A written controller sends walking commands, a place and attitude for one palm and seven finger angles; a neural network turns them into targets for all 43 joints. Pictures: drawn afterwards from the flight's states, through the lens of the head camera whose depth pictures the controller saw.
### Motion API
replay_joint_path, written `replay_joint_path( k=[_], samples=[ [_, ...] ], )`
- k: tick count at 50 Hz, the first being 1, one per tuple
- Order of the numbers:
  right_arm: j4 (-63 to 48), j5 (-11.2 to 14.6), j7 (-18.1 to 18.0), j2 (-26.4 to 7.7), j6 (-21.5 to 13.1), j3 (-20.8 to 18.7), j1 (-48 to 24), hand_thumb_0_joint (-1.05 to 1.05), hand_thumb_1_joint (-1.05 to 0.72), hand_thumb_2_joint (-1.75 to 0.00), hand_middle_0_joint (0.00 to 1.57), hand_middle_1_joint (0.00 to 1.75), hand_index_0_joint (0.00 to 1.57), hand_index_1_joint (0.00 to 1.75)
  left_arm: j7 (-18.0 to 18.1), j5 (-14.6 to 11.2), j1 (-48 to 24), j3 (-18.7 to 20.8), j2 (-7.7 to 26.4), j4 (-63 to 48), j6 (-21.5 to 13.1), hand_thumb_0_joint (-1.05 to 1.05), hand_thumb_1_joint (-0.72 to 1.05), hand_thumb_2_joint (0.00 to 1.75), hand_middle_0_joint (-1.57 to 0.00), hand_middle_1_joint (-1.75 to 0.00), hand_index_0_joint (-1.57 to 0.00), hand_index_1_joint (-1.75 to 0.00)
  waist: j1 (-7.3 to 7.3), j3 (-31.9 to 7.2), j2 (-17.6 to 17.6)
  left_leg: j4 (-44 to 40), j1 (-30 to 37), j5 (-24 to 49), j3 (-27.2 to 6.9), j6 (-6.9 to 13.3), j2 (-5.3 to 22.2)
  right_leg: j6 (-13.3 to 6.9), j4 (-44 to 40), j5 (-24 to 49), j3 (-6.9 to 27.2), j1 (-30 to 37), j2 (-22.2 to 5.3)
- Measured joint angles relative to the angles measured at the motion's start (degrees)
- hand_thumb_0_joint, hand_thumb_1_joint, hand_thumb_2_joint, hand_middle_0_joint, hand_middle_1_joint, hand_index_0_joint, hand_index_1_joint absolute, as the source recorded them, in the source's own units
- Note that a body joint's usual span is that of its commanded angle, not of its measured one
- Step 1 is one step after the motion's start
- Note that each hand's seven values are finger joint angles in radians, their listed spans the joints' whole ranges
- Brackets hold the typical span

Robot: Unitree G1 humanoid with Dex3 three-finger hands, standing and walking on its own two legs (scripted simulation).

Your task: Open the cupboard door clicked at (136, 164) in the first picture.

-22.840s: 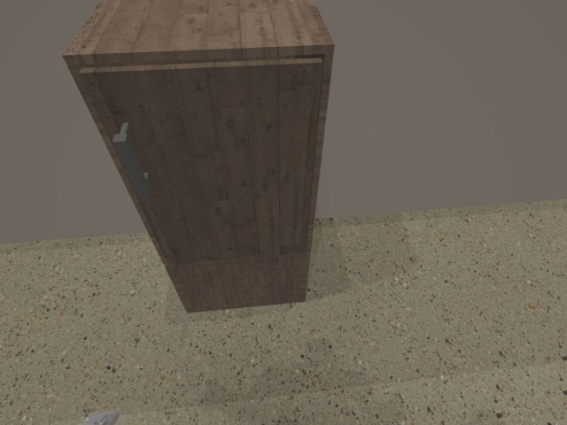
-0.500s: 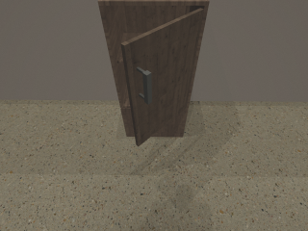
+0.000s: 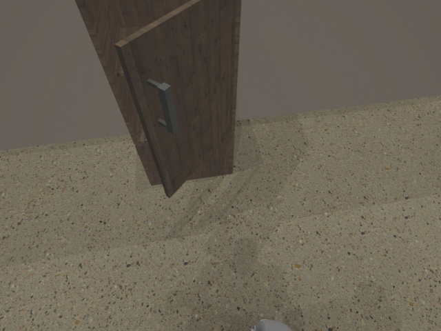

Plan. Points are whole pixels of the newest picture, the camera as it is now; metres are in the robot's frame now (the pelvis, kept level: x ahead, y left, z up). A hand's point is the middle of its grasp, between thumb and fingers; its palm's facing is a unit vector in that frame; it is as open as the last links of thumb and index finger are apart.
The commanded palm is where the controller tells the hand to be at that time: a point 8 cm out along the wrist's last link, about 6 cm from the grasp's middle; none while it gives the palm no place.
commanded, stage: walk to a spot facing it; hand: left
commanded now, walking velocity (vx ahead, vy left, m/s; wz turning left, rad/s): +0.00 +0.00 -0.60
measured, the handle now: (162, 107) +0.59 +0.18 +0.02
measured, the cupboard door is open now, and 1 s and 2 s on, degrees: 45 45 45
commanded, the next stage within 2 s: none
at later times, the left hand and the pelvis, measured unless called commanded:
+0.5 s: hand out of the picture +0.12 +0.15 -0.19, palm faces -0.26 -0.95 -0.20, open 7.4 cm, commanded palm none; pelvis +0.01 -0.02 -0.01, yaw -18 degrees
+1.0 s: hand (203, 294) +0.21 +0.06 -0.16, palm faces -0.57 -0.77 -0.29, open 7.4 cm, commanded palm none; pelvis +0.02 -0.07 +0.00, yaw -37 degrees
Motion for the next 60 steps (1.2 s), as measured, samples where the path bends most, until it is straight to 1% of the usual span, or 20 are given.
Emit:
replay_joint_path(
  k=[4,7,8,10,12,14,19,23,24,27,29,31,36,39,40,43,47,56,59,60],
  samples=[
    [-0.83,-0.27,0.83,-0.73,0.4,-0.17,-0.83,0.01,-0.91,-0.9,0.2,0.3,0.21,0.3,-0.45,-0.07,-1.62,-0.16,0.59,-2.17,-0.47,0.0,0.91,0.9,-0.2,-0.3,-0.2,-0.3,0.14,0.84,1.56,1.18,0.37,-0.75,1.74,-1.62,2.78,0.65,-8.16,0.89,-1.26,2.3,-2.72],
    [-1.99,0.19,1.58,-1.05,0.81,-0.52,-0.89,0.01,-0.91,-0.9,0.2,0.3,0.21,0.3,-0.72,0.04,-1.5,-0.42,1.56,-3.5,-1.33,0.0,0.91,0.9,-0.2,-0.3,-0.2,-0.3,0.04,0.39,1.57,6.67,-1.34,-3.73,2.84,-3.35,5.05,0.01,-19.58,9.8,-1.71,6.68,-3.46],
    [-2.32,0.5,1.82,-1.26,1.27,-0.67,-1.32,0.01,-0.91,-0.9,0.2,0.3,0.21,0.3,-0.44,0.2,-1.47,-0.33,1.79,-3.67,-1.97,0.0,0.91,0.9,-0.2,-0.3,-0.2,-0.3,0.27,0.2,1.38,11.58,-3.5,-7.54,1.54,-3.74,5.19,0.07,-19.97,8.64,-1.21,6.45,-3.08],
    [-2.98,0.94,1.97,-2.34,2.47,-1.08,-3.3,0.01,-0.91,-0.9,0.2,0.3,0.21,0.3,0.29,0.01,-1.61,-0.67,1.13,-3.64,-2.66,0.0,0.91,0.9,-0.2,-0.3,-0.2,-0.3,0.29,1.31,2.17,23.6,-8.28,-13.62,-4.34,-3.82,3.64,-0.17,-17.99,7.39,-0.49,5.45,-1.65],
    [-3.81,1.2,1.97,-2.88,2.85,-1.35,-5.23,0.01,-0.91,-0.9,0.2,0.3,0.21,0.3,0.87,0.1,-0.84,-0.96,0.62,-3.88,-2.62,0.0,0.91,0.9,-0.2,-0.3,-0.2,-0.3,0.44,1.87,1.77,31.52,-12.05,-14.03,-7.35,-3.92,1.67,-0.48,-19.11,8.34,0.85,5.56,-0.84],
    [-4.99,1.38,2.03,-2.88,2.69,-1.4,-7.08,0.01,-0.91,-0.9,0.2,0.3,0.21,0.29,1.3,0.21,0.12,-1.14,0.46,-3.89,-2.34,0.0,0.91,0.9,-0.2,-0.3,-0.2,-0.3,0.61,2.16,0.55,33.98,-14.35,-12.56,-8.67,-4.24,0.33,-0.57,-21.07,10.02,2.6,5.85,-0.26],
    [-7.82,1.85,2.02,-2.27,1.78,-1.24,-9.8,0.01,-0.91,-0.9,0.2,0.3,0.2,0.29,1.3,0.53,2.18,-1.53,0.26,-3.51,-1.63,0.0,0.91,0.9,-0.2,-0.3,-0.2,-0.3,1.17,1.56,-2.07,24.94,-13.92,-10.03,-10.56,-4.5,-1.72,-0.46,-24.32,12.42,6.55,6.19,1.06],
    [-9.11,2.16,1.71,-1.86,0.57,-0.73,-9.87,0.01,-0.91,-0.9,0.2,0.3,0.2,0.29,0.97,0.21,3.12,-1.42,0.38,-3.43,-0.81,0.0,0.91,0.9,-0.2,-0.3,-0.2,-0.3,1.17,0.33,-2.95,8.93,-8.17,-3.39,-11.18,-3.91,-2.8,0.69,-22.71,11.89,9.05,4.86,2.48],
    [-9.53,1.99,1.63,-2.11,0.0,-0.55,-9.18,0.01,-0.91,-0.9,0.2,0.3,0.2,0.29,0.82,-0.07,3.38,-1.43,0.36,-3.61,-0.53,0.0,0.91,0.9,-0.2,-0.3,-0.2,-0.3,0.9,-0.44,-2.25,4.47,-6.75,-0.08,-11.73,-2.99,-2.13,0.82,-21.06,10.95,8.94,3.76,3.41],
    [-9.15,0.87,1.24,-0.94,-0.51,0.28,-7.41,0.01,-0.91,-0.9,0.2,0.3,0.2,0.29,0.13,-0.18,1.52,-0.87,1.86,-3.64,0.34,0.0,0.91,0.9,-0.2,-0.3,-0.2,-0.3,1.19,0.54,-3.84,5.96,-6.34,-0.18,-10.13,-1.4,-1.68,1.76,-5.57,-0.41,6.23,-1.33,2.86],
    [-8.82,0.43,1.22,-0.34,-0.16,0.89,-5.5,0.01,-0.91,-0.9,0.2,0.3,0.21,0.3,-0.52,0.06,0.61,-0.3,2.66,-4.03,0.32,0.0,0.91,0.9,-0.2,-0.3,-0.2,-0.3,1.36,0.56,-3.95,4.21,-5.06,-0.37,-9.32,-1.49,-0.64,2.55,3.34,-0.89,3.44,-4.15,2.03],
    [-8.43,0.19,1.22,-0.17,0.21,1.15,-3.93,0.01,-0.91,-0.9,0.2,0.3,0.21,0.3,-1.0,0.02,-0.14,-0.09,3.05,-4.76,0.27,0.0,0.91,0.9,-0.2,-0.3,-0.2,-0.3,1.45,0.69,-3.29,2.18,-3.96,0.37,-8.54,-1.9,0.51,3.17,6.6,-0.07,1.2,-5.21,0.76],
    [-7.62,0.06,1.6,-0.91,0.49,0.78,-1.56,0.01,-0.9,-0.9,0.2,0.3,0.21,0.3,-1.46,-0.21,-1.06,-0.6,3.21,-5.87,-0.24,0.0,0.91,0.9,-0.2,-0.3,-0.2,-0.3,0.71,1.22,-0.78,1.22,-2.62,0.14,-5.32,-3.15,3.32,2.98,-5.76,0.8,-2.4,-0.72,-1.52],
    [-7.36,0.41,2.02,-1.92,0.71,0.15,-0.11,0.01,-0.9,-0.9,0.2,0.3,0.21,0.3,-1.56,-0.26,-1.04,-1.09,3.35,-5.97,-0.85,0.0,0.91,0.9,-0.2,-0.3,-0.2,-0.3,-0.14,0.94,0.33,4.95,-3.11,-2.55,-3.1,-4.49,4.84,1.67,-18.41,7.28,-3.74,5.1,-1.55],
    [-7.27,0.76,2.16,-2.26,0.9,-0.13,0.44,0.01,-0.9,-0.9,0.2,0.3,0.21,0.3,-1.43,-0.11,-0.85,-1.26,3.6,-6.13,-1.41,0.0,0.91,0.9,-0.2,-0.3,-0.2,-0.3,-0.34,0.55,0.23,8.13,-4.37,-3.84,-2.56,-4.69,5.13,0.23,-21.83,10.16,-3.15,6.64,-1.53],
    [-5.89,1.47,1.78,-3.85,2.58,-0.9,-1.06,0.01,-0.91,-0.9,0.2,0.3,0.21,0.3,-0.08,-0.15,-1.28,-1.69,2.44,-5.79,-2.49,0.0,0.91,0.9,-0.2,-0.3,-0.2,-0.3,-0.89,1.88,1.71,25.14,-10.55,-13.44,-8.03,-4.67,3.21,-1.8,-19.64,7.87,-1.64,6.14,-0.23],
    [-5.64,1.66,1.92,-3.85,3.17,-1.23,-2.97,0.01,-0.91,-0.9,0.2,0.3,0.2,0.29,1.24,-0.2,-0.05,-1.83,1.57,-5.85,-2.13,0.0,0.91,0.9,-0.2,-0.3,-0.2,-0.3,-0.59,1.9,0.3,33.98,-15.66,-10.61,-10.05,-5.35,0.81,-1.93,-23.25,9.61,1.81,7.82,0.48],
    [-7.87,1.59,2.9,-1.7,1.57,-0.96,-4.93,0.01,-0.91,-0.9,0.2,0.3,0.2,0.29,0.55,0.23,2.63,-2.16,0.54,-4.92,-2.05,0.0,0.91,0.9,-0.2,-0.3,-0.2,-0.3,0.3,-0.53,-2.11,18.22,-12.36,-7.37,-11.03,-5.11,-2.11,-1.56,-26.3,10.69,7.78,9.69,2.6],
    [-8.61,1.46,3.04,-1.41,-0.22,-0.33,-3.51,0.01,-0.91,-0.9,0.2,0.3,0.2,0.29,0.07,0.08,4.19,-1.78,0.57,-4.76,-2.01,0.0,0.91,0.9,-0.2,-0.3,-0.2,-0.3,0.55,-2.69,-2.42,5.2,-6.32,-6.06,-10.59,-4.02,-2.73,-1.15,-22.95,7.7,9.12,8.49,3.66],
    [-8.82,1.01,2.86,-1.51,-1.14,-0.24,-2.91,0.01,-0.91,-0.9,0.2,0.3,0.2,0.29,-0.11,-0.15,4.42,-1.64,0.51,-4.51,-1.8,0.0,0.91,0.9,-0.2,-0.3,-0.2,-0.3,0.12,-3.32,-1.92,3.87,-6.17,-3.01,-10.75,-2.99,-2.36,-1.12,-18.76,3.07,8.52,6.73,4.19]
  ],
)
